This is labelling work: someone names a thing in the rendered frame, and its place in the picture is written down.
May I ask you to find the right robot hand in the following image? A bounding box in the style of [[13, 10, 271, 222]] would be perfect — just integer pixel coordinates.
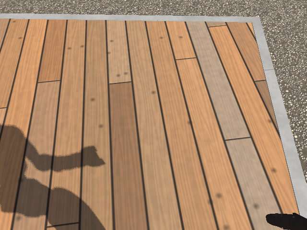
[[266, 213, 307, 230]]

